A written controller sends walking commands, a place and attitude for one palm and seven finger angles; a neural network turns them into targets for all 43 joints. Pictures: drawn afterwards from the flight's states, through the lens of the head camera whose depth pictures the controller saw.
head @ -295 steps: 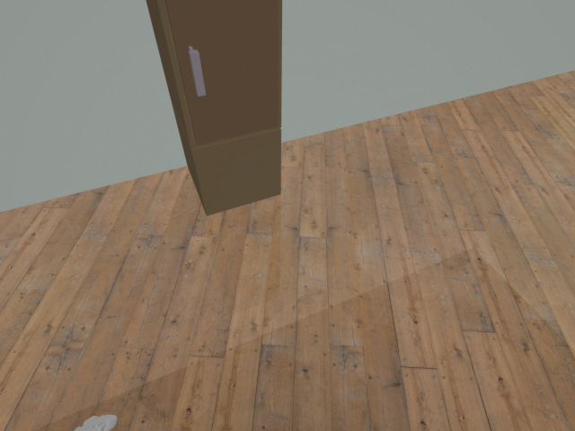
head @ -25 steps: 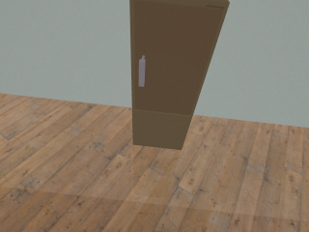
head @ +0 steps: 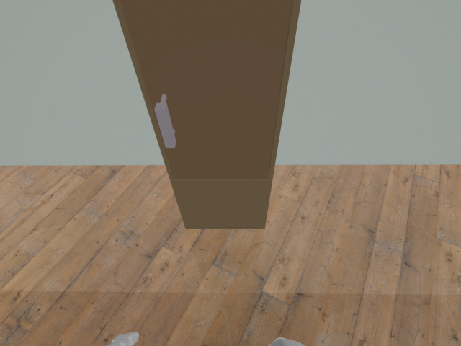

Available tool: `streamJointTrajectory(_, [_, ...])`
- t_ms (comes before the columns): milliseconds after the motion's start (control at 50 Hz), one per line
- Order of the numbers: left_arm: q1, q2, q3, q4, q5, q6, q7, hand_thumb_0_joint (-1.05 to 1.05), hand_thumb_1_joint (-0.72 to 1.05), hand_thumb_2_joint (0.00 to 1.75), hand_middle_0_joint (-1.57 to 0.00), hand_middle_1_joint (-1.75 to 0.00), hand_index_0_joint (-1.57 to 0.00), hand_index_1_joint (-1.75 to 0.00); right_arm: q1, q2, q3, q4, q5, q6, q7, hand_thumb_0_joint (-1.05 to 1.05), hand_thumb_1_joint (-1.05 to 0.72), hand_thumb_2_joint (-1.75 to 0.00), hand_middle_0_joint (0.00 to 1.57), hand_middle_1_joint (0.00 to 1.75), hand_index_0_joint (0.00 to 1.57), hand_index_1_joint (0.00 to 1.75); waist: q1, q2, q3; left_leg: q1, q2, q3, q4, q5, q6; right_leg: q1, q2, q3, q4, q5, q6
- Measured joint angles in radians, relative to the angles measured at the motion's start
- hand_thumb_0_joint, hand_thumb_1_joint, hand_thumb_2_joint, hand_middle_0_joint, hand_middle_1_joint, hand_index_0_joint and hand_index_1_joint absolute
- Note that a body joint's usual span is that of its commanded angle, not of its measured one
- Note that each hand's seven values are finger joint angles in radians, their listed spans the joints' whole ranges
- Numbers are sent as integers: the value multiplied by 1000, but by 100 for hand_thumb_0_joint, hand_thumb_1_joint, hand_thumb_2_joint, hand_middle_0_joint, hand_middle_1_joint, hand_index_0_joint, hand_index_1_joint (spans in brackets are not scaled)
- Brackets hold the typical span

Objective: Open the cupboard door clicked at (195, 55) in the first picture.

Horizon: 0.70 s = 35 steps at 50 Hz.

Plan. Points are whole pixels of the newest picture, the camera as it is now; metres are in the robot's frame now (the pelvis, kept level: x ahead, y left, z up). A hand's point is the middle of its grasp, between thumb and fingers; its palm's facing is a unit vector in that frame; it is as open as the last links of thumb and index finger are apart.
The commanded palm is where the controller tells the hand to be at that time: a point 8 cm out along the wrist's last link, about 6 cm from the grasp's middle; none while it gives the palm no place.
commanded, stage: take the last steps up to it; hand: left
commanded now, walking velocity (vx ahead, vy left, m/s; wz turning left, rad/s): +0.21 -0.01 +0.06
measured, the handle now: (167, 121) +0.66 +0.20 -0.03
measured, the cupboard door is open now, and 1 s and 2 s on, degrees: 0 0 0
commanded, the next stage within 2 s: come to a stop and stand still in 0.14 s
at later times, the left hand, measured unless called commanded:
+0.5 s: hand out of the picture +0.10 +0.17 -0.17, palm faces +0.08 -0.99 -0.13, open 7.4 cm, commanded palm none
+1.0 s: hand out of the picture +0.12 +0.13 -0.13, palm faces +0.04 -0.96 -0.26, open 7.3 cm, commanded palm none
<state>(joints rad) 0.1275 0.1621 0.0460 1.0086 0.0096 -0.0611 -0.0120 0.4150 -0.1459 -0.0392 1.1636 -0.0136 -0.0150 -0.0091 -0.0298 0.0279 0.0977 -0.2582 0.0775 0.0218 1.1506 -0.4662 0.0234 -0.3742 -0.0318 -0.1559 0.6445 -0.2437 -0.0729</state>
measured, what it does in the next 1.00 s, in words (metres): steps on the spot: left foot, then right foot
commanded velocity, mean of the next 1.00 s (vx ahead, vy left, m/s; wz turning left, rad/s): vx -0.03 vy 0.05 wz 0.01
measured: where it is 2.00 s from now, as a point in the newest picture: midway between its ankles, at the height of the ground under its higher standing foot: outside the picture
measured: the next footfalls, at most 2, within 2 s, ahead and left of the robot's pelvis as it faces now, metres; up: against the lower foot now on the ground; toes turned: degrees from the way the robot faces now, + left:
left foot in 0.36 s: +0.21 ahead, +0.12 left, +0.00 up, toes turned +7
right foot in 0.76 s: +0.10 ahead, -0.12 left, +0.00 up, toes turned -5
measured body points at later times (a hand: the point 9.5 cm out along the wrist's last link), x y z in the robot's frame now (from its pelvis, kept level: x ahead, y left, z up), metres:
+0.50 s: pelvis +0.13 +0.02 +0.02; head +0.16 +0.03 +0.46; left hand +0.10 +0.22 -0.15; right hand +0.23 -0.19 -0.13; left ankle +0.17 +0.12 -0.72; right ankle +0.06 -0.09 -0.70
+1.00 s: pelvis +0.08 -0.06 +0.03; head +0.09 -0.09 +0.47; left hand +0.12 +0.18 -0.11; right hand +0.10 -0.31 -0.14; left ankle +0.06 +0.10 -0.66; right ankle +0.08 -0.16 -0.72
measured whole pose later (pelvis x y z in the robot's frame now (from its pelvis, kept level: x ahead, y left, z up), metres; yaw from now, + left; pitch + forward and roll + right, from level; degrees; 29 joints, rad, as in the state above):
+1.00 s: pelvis +0.08 -0.06 +0.03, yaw -1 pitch +0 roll +3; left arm 0.26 0.15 0.03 1.00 0.02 0.02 0.02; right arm 0.25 -0.24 -0.07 1.05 -0.03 0.06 0.01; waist 0.01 0.03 0.01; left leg -0.39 0.02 0.01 0.91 -0.32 -0.04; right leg -0.22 -0.06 -0.04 0.45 -0.24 -0.02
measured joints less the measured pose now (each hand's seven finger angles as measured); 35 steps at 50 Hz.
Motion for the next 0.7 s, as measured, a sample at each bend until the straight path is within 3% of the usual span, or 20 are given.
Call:
streamJointTrajectory(60, [31, -13, 5, 17, -3, 8, 22, -1, 92, 90, -20, -30, -20, -30, -62, -20, -13, -43, -10, 4, 0, 0, -91, -90, 20, 30, 20, 30, -1, 9, -25, -151, 17, 9, 59, 102, -1, 76, 19, -12, -102, 21, 1])
streamJointTrajectory(140, [77, -1, 0, 42, 5, 10, 29, -1, 95, 90, -20, -30, -20, -30, -134, -30, -18, -98, -18, 3, 3, 0, -91, -90, 19, 30, 20, 30, -1, 10, -62, -245, 36, 28, -72, 179, -22, 153, 40, -23, -212, 40, -4])
streamJointTrajectory(300, [166, -27, -20, 85, 10, 9, 21, 0, 92, 90, -20, -30, -19, -30, -227, -21, -6, -126, -13, -4, 11, 0, -92, -90, 19, 30, 20, 30, 46, -3, -83, -182, 23, 51, -421, 208, -40, 249, 62, -24, -275, -3, 12])
streamJointTrajectory(360, [191, -41, -30, 103, 4, 24, 30, 0, 92, 90, -20, -30, -19, -30, -249, -11, 12, -117, -9, -16, 1, 0, -92, -90, 19, 30, 20, 30, 67, -9, -71, -82, 6, 53, -596, 331, -34, 257, 60, -18, -214, -60, 32])
streamJointTrajectory(460, [192, -37, -38, 108, -6, 69, 50, 0, 91, 90, -20, -30, -19, -30, -287, 37, 34, -113, 3, -11, -21, 0, -92, -90, 19, 30, 20, 30, 88, -80, -39, -23, -41, 104, -635, 243, 4, 228, 1, 36, -93, -133, 79])
streamJointTrajectory(520, [160, -32, -30, 89, -4, 95, 47, 0, 91, 90, -20, -30, -20, -30, -320, 42, 24, -136, 4, -1, -36, -1, -92, -90, 20, 30, 20, 30, 75, -67, -3, -18, -42, 116, -670, 270, 12, 132, 2, 89, 113, -268, 91])
streamJointTrajectory(600, [111, -2, -2, 44, 0, 112, 47, 0, 91, 90, -20, -30, -20, -30, -352, 19, 5, -159, -5, 20, -40, -2, -93, -90, 20, 30, 20, 30, 57, -38, 33, -39, -22, 114, -687, 303, 3, 8, 12, 140, 321, -297, 101])
streamJointTrajectory(660, [83, 31, 18, 12, 2, 116, 46, 0, 91, 90, -20, -30, -19, -30, -346, -3, -6, -157, -11, 33, -34, -2, -93, -90, 20, 30, 21, 30, 51, -30, 33, -56, -6, 111, -679, 314, -14, -20, 4, 152, 325, -271, 105])
streamJointTrajectory(700, [72, 47, 24, -5, 2, 115, 46, 0, 91, 90, -20, -30, -19, -30, -332, -20, -14, -151, -15, 41, -27, -1, -92, -90, 20, 30, 20, 30, 48, -20, 23, -68, 4, 104, -663, 317, -28, 4, -9, 144, 242, -244, 101])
